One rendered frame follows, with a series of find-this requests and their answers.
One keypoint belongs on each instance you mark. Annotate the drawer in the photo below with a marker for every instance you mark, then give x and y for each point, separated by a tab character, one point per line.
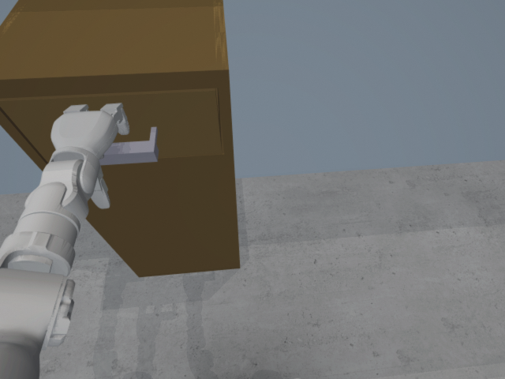
188	121

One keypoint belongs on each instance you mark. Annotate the cabinet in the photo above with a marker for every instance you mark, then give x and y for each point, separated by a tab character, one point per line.
174	216

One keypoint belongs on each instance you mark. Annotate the left robot forearm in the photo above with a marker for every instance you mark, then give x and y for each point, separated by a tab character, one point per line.
46	232

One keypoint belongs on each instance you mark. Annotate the handle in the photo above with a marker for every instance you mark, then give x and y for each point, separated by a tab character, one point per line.
132	152

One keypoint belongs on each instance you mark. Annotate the robot left upper arm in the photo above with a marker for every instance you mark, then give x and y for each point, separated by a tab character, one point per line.
35	312

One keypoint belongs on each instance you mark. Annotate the robot left hand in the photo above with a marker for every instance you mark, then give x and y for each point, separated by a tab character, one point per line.
93	131

